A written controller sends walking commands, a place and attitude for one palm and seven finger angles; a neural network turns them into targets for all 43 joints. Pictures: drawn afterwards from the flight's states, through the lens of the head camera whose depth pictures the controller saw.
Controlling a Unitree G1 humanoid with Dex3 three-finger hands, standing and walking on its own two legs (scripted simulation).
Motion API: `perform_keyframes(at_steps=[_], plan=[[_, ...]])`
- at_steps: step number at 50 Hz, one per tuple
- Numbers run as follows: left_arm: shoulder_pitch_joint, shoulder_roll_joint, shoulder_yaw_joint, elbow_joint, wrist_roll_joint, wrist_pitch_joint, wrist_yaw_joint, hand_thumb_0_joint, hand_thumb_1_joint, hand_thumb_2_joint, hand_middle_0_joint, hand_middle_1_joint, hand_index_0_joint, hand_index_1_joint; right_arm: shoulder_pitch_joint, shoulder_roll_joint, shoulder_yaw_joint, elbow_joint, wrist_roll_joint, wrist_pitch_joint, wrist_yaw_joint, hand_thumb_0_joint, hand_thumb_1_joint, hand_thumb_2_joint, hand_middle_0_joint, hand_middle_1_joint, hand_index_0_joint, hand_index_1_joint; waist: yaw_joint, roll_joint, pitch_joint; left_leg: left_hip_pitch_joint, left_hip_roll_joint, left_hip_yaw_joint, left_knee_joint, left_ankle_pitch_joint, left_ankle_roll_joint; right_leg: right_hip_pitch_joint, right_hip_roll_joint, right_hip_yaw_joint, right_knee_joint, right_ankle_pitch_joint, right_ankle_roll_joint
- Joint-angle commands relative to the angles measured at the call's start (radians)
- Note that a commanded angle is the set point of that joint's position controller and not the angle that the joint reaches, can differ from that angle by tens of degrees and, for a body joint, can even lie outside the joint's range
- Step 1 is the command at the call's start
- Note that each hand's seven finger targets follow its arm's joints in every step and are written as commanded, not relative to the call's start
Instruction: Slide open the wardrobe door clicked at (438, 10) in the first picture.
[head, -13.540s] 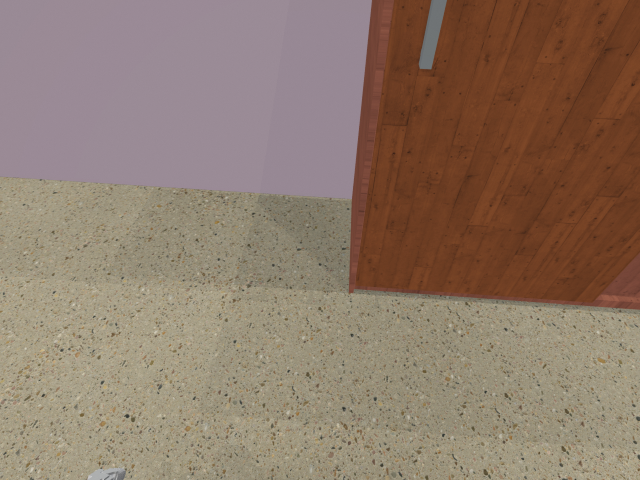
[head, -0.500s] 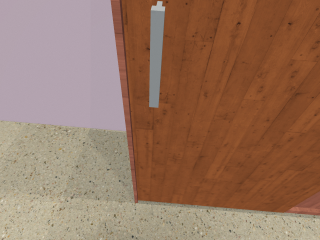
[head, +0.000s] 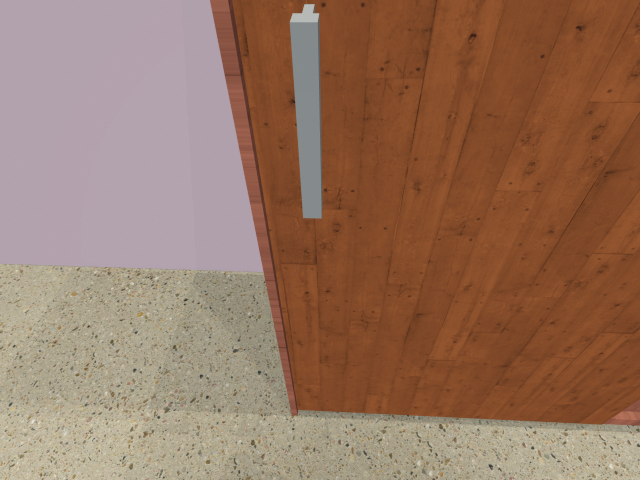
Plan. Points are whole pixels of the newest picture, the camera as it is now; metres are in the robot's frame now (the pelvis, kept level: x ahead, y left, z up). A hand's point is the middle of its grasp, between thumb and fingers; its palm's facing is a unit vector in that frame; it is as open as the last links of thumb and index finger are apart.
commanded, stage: look again from close up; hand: left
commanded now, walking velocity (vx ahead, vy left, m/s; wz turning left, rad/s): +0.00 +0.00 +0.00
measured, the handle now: (311, 123) +0.43 +0.03 +0.25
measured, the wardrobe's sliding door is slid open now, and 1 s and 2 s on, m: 0.00 0.00 0.00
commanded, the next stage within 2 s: shuffle to correct the standing spot in 0.58 s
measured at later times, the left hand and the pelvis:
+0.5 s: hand out of the picture -0.01 +0.15 -0.18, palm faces -0.01 -0.99 -0.15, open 7.3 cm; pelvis +0.00 +0.00 +0.00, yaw -1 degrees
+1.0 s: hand out of the picture -0.02 +0.16 -0.18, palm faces -0.04 -0.98 -0.17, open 7.3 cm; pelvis -0.02 -0.02 +0.01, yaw -3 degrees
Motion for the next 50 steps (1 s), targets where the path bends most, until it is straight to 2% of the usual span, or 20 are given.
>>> perform_keyframes(at_steps=[1,4,8,12,17,18,22,23,25,30,34,37,38,39,41,42,44,46,48,50], plan=[[0.063,0.097,0.015,-0.027,0.001,-0.007,0.004,0.0,0.9,0.9,-0.2,-0.3,-0.2,-0.3,0.036,-0.097,-0.016,-0.03,-0.002,-0.022,-0.005,0.0,-0.9,-0.9,0.2,0.3,0.2,0.3,0.007,-0.088,0.091,0.002,0.203,-0.221,-0.148,0.154,-0.048,-0.071,-0.081,0.099,-0.083,0.115,-0.055],[0.064,0.102,0.016,-0.026,0.0,-0.006,0.004,0.0,0.9,0.9,-0.2,-0.3,-0.2,-0.3,0.033,-0.095,-0.014,-0.016,-0.001,-0.024,-0.008,0.0,-0.9,-0.9,0.2,0.3,0.2,0.3,0.007,-0.062,0.082,0.023,0.198,-0.201,-0.137,0.218,-0.049,-0.061,-0.086,0.104,-0.085,0.155,-0.055],[0.063,0.108,0.017,-0.024,0.001,-0.005,0.004,0.0,0.9,0.9,-0.2,-0.3,-0.2,-0.3,0.032,-0.085,-0.013,0.0,0.0,-0.025,-0.01,0.0,-0.9,-0.9,0.2,0.3,0.2,0.3,0.011,-0.065,0.072,0.041,0.201,-0.191,-0.128,0.266,-0.046,-0.045,-0.09,0.099,-0.091,0.187,-0.051],[0.058,0.108,0.015,-0.019,-0.001,0.003,0.004,0.0,0.9,0.9,-0.2,-0.3,-0.2,-0.3,0.029,-0.088,-0.014,0.014,0.0,-0.023,-0.013,0.0,-0.9,-0.9,0.2,0.3,0.2,0.3,0.008,-0.037,0.076,0.06,0.208,-0.196,-0.141,0.256,-0.05,-0.059,-0.087,0.099,-0.092,0.16,-0.048],[0.057,0.105,0.013,-0.013,0.001,0.004,0.002,0.0,0.9,0.9,-0.2,-0.3,-0.2,-0.3,0.019,-0.084,-0.016,0.023,0.0,-0.02,-0.013,0.0,-0.9,-0.9,0.2,0.3,0.2,0.3,0.007,-0.038,0.083,0.063,0.208,-0.185,-0.143,0.233,-0.05,-0.059,-0.091,0.104,-0.106,0.173,-0.046],[0.059,0.101,0.015,-0.014,0.003,0.003,0.003,0.0,0.9,0.9,-0.2,-0.3,-0.2,-0.3,0.021,-0.075,-0.016,0.025,0.001,-0.021,-0.014,0.0,-0.9,-0.9,0.2,0.3,0.2,0.3,0.011,-0.056,0.089,0.049,0.206,-0.183,-0.136,0.242,-0.045,-0.045,-0.092,0.103,-0.111,0.189,-0.046],[0.06,0.101,0.013,-0.007,0.001,0.005,0.001,0.0,0.9,0.9,-0.2,-0.3,-0.2,-0.3,0.018,-0.081,-0.018,0.029,0.001,-0.022,-0.015,0.0,-0.9,-0.9,0.2,0.3,0.2,0.3,0.007,-0.028,0.069,0.076,0.209,-0.183,-0.144,0.242,-0.049,-0.051,-0.092,0.104,-0.109,0.182,-0.044],[0.063,0.099,0.013,-0.006,0.003,0.003,0.001,0.0,0.9,0.9,-0.2,-0.3,-0.2,-0.3,0.017,-0.075,-0.018,0.03,0.002,-0.022,-0.016,0.0,-0.9,-0.9,0.2,0.3,0.2,0.3,0.011,-0.059,0.075,0.063,0.21,-0.18,-0.134,0.252,-0.044,-0.041,-0.094,0.104,-0.116,0.198,-0.043],[0.061,0.099,0.014,-0.004,0.001,0.005,0.001,0.0,0.9,0.9,-0.2,-0.3,-0.2,-0.3,0.018,-0.08,-0.019,0.031,0.001,-0.022,-0.016,0.0,-0.9,-0.9,0.2,0.3,0.2,0.3,0.007,-0.037,0.072,0.07,0.21,-0.181,-0.142,0.249,-0.048,-0.045,-0.094,0.103,-0.111,0.192,-0.043],[0.063,0.098,0.014,0.003,0.002,0.006,0.001,0.0,0.9,0.9,-0.2,-0.3,-0.2,-0.3,0.012,-0.081,-0.022,0.036,0.002,-0.022,-0.017,0.0,-0.9,-0.9,0.2,0.3,0.2,0.3,0.007,-0.044,0.069,0.08,0.214,-0.181,-0.145,0.247,-0.047,-0.047,-0.095,0.105,-0.116,0.19,-0.041],[0.062,0.096,0.016,0.007,0.003,0.009,0.0,0.0,0.9,0.9,-0.2,-0.3,-0.2,-0.3,0.016,-0.084,-0.024,0.038,0.001,-0.021,-0.019,0.0,-0.9,-0.9,0.2,0.3,0.2,0.3,0.006,-0.035,0.078,0.076,0.222,-0.196,-0.164,0.233,-0.048,-0.055,-0.091,0.097,-0.111,0.164,-0.039],[0.061,0.089,0.015,0.009,0.0,0.019,0.001,0.0,0.9,0.9,-0.2,-0.3,-0.2,-0.3,0.023,-0.082,-0.028,0.043,0.0,-0.022,-0.027,0.0,-0.9,-0.9,0.2,0.3,0.2,0.3,0.001,-0.028,0.086,0.107,0.263,-0.241,-0.185,0.29,-0.054,-0.096,-0.071,0.081,-0.085,0.139,-0.027],[0.068,0.083,0.016,0.01,0.002,0.019,0.001,0.0,0.9,0.9,-0.2,-0.3,-0.2,-0.3,0.019,-0.079,-0.03,0.042,0.001,-0.022,-0.03,0.0,-0.9,-0.9,0.2,0.3,0.2,0.3,0.007,-0.043,0.082,0.113,0.277,-0.245,-0.172,0.337,-0.039,-0.099,-0.071,0.078,-0.088,0.143,-0.023],[0.069,0.081,0.016,0.009,0.002,0.024,0.0,0.0,0.9,0.9,-0.2,-0.3,-0.2,-0.3,0.024,-0.085,-0.032,0.041,0.0,-0.02,-0.033,0.0,-0.9,-0.9,0.2,0.3,0.2,0.3,0.0,-0.041,0.073,0.126,0.289,-0.255,-0.169,0.363,-0.036,-0.113,-0.064,0.073,-0.071,0.136,-0.02],[0.069,0.079,0.025,0.0,0.004,0.038,-0.003,0.0,0.9,0.9,-0.2,-0.3,-0.2,-0.3,0.037,-0.099,-0.044,0.044,-0.002,-0.014,-0.041,0.0,-0.9,-0.9,0.2,0.3,0.2,0.3,-0.004,0.006,0.058,0.164,0.346,-0.304,-0.186,0.4,-0.019,-0.175,-0.048,0.05,0.012,0.051,-0.011],[0.06,0.085,0.032,-0.007,0.008,0.047,-0.005,0.0,0.9,0.9,-0.2,-0.3,-0.2,-0.3,0.047,-0.107,-0.051,0.042,-0.002,-0.009,-0.045,0.0,-0.9,-0.9,0.2,0.3,0.2,0.3,-0.01,0.006,0.052,0.169,0.387,-0.34,-0.201,0.403,0.004,-0.211,-0.042,0.047,0.099,-0.029,-0.007],[0.044,0.087,0.047,-0.027,0.018,0.059,-0.01,0.0,0.9,0.9,-0.2,-0.3,-0.2,-0.3,0.045,-0.122,-0.062,0.033,-0.007,-0.002,-0.052,0.0,-0.9,-0.9,0.2,0.3,0.2,0.3,-0.007,-0.013,0.038,0.141,0.45,-0.357,-0.192,0.429,0.083,-0.261,-0.051,0.057,0.268,-0.133,-0.005],[0.024,0.074,0.06,-0.047,0.024,0.07,-0.016,0.0,0.9,0.9,-0.2,-0.3,-0.2,-0.3,0.024,-0.133,-0.07,0.015,-0.013,0.006,-0.05,0.0,-0.9,-0.9,0.2,0.3,0.2,0.3,-0.008,-0.043,0.04,0.063,0.459,-0.342,-0.199,0.341,0.106,-0.282,-0.051,0.061,0.407,-0.131,-0.002],[0.018,0.067,0.066,-0.065,0.026,0.076,-0.024,0.0,0.9,0.9,-0.2,-0.3,-0.2,-0.3,-0.001,-0.128,-0.075,-0.004,-0.017,0.009,-0.044,0.0,-0.9,-0.9,0.2,0.3,0.2,0.3,-0.002,-0.035,0.056,-0.003,0.44,-0.305,-0.207,0.256,0.097,-0.286,-0.052,0.046,0.444,-0.106,0.003],[0.0,0.059,0.071,-0.081,0.026,0.082,-0.031,0.0,0.9,0.9,-0.2,-0.3,-0.2,-0.3,-0.005,-0.134,-0.081,-0.011,-0.02,0.01,-0.038,0.0,-0.9,-0.9,0.2,0.3,0.2,0.3,-0.006,0.004,0.061,-0.037,0.424,-0.284,-0.225,0.176,0.081,-0.282,-0.054,0.022,0.429,-0.088,0.01]])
